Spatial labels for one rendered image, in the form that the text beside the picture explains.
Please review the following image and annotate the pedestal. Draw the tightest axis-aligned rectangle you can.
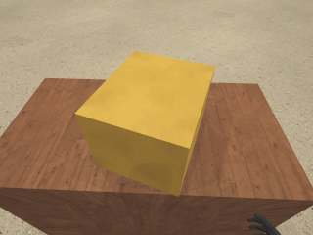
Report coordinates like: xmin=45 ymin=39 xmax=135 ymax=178
xmin=0 ymin=78 xmax=313 ymax=235

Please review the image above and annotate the carton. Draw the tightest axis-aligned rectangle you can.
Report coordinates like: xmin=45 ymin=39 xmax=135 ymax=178
xmin=75 ymin=51 xmax=215 ymax=197

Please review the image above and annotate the right robot hand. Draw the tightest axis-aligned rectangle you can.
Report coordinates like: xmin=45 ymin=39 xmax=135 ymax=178
xmin=247 ymin=213 xmax=281 ymax=235

